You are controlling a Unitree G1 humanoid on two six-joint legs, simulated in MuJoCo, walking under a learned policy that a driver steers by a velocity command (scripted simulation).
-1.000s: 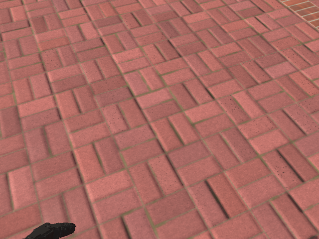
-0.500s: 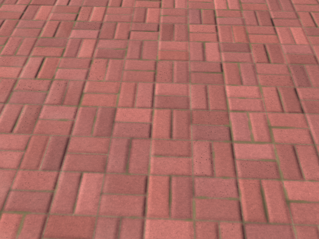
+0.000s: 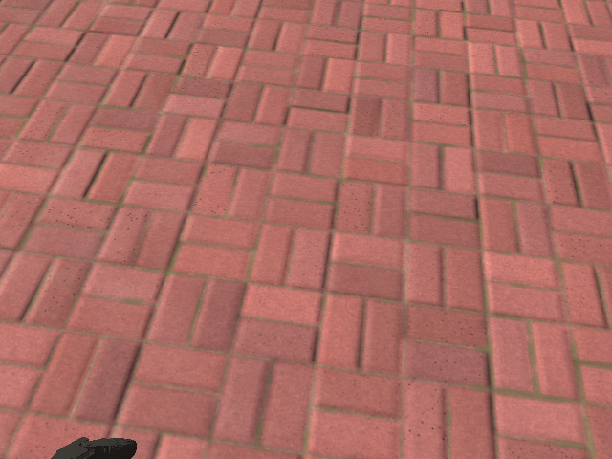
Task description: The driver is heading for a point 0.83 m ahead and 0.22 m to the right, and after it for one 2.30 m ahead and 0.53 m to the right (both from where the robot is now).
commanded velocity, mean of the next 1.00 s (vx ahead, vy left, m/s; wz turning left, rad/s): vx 0.50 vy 0.00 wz -0.43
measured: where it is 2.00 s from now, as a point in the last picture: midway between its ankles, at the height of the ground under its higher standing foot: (411, 312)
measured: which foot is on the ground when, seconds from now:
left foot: down 0.00-0.16, up 0.18-0.60, down 0.62-1.00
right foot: up 0.00-0.12, down 0.14-0.64, up 0.66-1.00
